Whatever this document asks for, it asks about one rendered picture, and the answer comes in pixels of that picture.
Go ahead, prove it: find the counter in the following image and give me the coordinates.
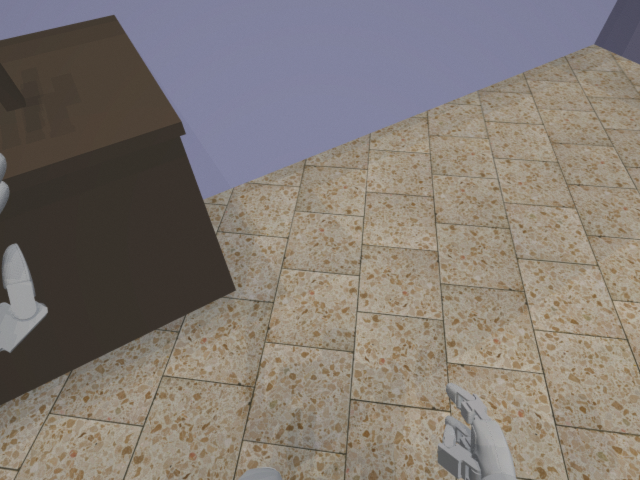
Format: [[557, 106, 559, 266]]
[[0, 15, 236, 405]]

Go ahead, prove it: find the right robot hand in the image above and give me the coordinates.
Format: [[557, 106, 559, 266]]
[[438, 383, 516, 480]]

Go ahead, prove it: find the left robot hand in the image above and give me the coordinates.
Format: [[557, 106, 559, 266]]
[[0, 153, 48, 353]]

